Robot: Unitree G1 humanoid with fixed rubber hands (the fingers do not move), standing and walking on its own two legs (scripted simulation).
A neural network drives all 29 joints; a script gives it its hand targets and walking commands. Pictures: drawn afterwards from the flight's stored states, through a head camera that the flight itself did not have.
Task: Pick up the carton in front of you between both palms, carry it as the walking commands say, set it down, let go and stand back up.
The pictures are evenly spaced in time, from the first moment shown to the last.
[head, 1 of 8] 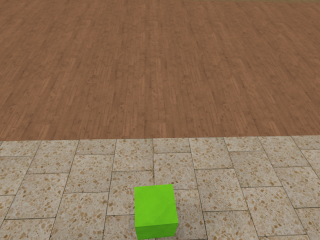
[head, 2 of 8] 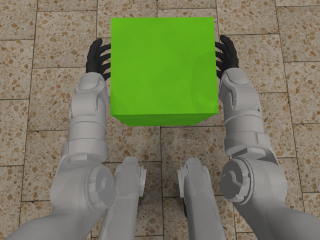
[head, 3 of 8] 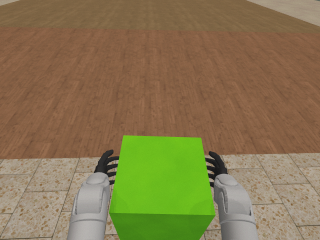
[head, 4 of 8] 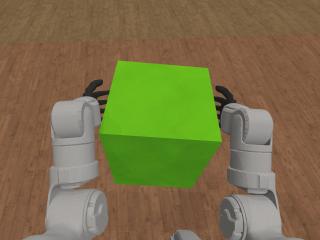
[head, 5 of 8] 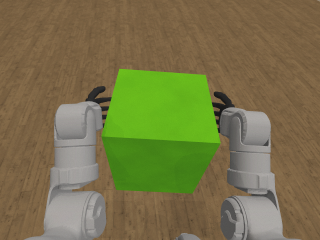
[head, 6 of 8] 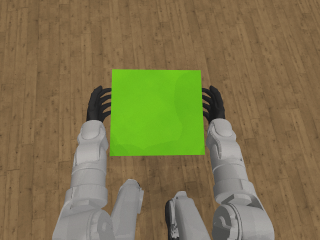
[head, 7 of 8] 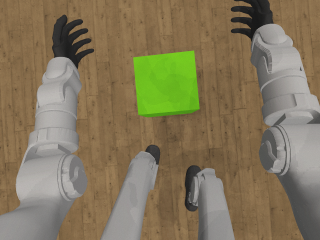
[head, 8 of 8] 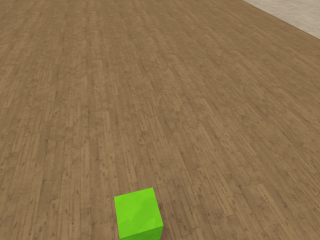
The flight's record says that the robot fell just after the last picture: no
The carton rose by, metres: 1.00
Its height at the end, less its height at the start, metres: +0.26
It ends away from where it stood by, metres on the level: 4.49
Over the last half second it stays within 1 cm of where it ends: yes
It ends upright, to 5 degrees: yes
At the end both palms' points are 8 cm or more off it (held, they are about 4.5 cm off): yes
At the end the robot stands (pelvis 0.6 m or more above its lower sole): yes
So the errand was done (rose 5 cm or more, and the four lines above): yes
